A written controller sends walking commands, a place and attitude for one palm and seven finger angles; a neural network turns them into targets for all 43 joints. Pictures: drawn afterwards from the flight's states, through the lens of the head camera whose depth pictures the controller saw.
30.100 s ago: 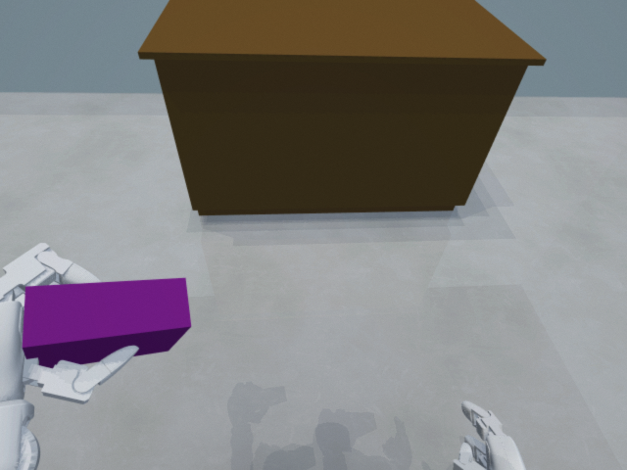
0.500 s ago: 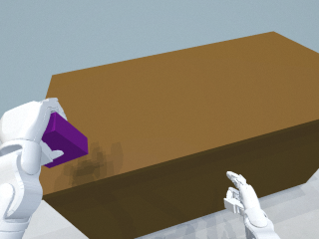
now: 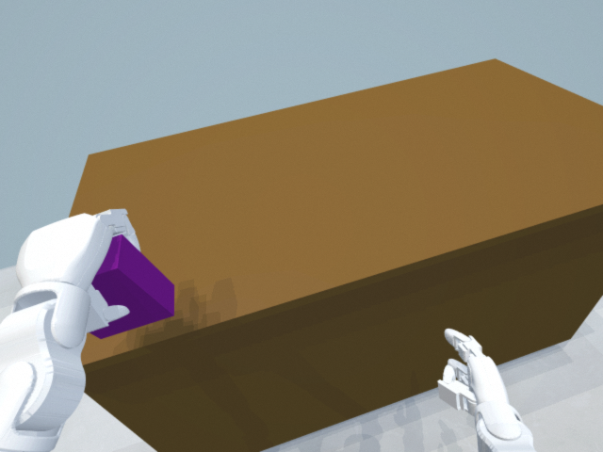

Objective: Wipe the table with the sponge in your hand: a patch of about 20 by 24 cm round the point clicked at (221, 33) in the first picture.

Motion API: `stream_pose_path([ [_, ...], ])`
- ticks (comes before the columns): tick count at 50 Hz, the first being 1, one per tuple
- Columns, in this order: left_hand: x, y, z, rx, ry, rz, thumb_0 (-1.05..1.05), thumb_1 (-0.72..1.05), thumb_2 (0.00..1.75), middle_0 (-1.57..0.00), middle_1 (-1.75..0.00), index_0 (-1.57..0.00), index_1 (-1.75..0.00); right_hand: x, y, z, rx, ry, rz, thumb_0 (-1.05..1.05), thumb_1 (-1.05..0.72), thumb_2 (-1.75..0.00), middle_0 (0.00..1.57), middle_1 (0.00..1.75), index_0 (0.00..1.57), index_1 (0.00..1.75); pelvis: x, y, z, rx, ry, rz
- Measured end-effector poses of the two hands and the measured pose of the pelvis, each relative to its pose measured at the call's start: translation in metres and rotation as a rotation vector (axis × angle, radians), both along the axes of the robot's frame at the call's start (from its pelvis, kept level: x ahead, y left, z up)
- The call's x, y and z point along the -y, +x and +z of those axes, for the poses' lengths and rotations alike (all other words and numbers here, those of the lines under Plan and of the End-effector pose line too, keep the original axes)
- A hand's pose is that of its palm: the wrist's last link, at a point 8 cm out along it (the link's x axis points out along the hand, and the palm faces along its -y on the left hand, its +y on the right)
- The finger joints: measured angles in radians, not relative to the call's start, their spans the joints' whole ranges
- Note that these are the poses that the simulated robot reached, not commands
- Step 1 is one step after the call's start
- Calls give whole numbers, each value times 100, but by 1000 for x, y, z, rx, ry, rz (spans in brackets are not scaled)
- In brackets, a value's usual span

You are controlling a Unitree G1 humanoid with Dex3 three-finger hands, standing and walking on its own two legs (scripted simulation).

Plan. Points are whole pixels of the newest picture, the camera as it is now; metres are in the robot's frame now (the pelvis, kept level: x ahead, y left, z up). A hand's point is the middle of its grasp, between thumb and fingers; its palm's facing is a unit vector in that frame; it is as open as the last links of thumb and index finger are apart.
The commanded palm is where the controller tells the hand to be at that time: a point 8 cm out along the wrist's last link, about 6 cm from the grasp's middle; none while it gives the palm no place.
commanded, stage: move the sponge above the wiping area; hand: left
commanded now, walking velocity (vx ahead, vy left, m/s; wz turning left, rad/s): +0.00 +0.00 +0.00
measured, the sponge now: (120, 298) +0.24 +0.28 +0.12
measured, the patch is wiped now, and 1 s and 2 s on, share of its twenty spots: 0.00 0.00 0.00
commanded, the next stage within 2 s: none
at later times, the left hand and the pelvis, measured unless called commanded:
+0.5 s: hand (105, 274) +0.25 +0.29 +0.16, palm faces +0.12 -0.06 -0.99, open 9.4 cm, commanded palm +0.21 +0.29 +0.24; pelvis -0.01 +0.01 +0.00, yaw +0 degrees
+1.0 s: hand (100, 260) +0.28 +0.33 +0.15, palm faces +0.11 -0.06 -0.99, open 9.4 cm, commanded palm +0.24 +0.32 +0.22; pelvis +0.01 +0.02 +0.00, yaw +0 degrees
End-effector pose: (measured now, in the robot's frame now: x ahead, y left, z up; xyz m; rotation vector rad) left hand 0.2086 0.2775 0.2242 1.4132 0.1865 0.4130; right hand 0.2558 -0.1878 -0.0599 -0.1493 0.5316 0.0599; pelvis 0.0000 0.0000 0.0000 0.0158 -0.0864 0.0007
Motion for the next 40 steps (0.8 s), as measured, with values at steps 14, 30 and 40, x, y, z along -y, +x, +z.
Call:
stream_pose_path([
  [14, -11, 4, -4, -7, 36, 34, 0, -45, 105, -81, -139, -81, -139, 3, -12, -5, -8, -13, -9, 2, -91, -90, 20, 30, 20, 30, 1, -7, -1, 9, 1, 4],
  [30, -24, 16, -16, -34, 32, 30, 0, -45, 105, -81, -139, -81, -139, -11, -15, -6, -29, -19, 0, 2, -91, -90, 20, 30, 20, 30, -12, -6, 0, 1, -2, 4],
  [40, -26, 35, -29, -95, 32, 7, 0, -45, 105, -81, -139, -81, -139, -24, -9, -6, -39, -23, 10, 2, -91, -90, 20, 30, 20, 30, -20, -1, 2, -13, -3, 11],
])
